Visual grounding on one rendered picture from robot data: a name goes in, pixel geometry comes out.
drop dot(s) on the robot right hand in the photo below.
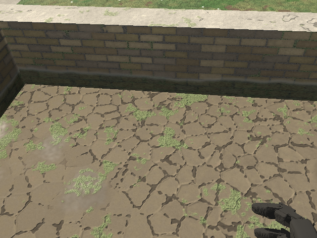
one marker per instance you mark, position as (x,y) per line
(299,227)

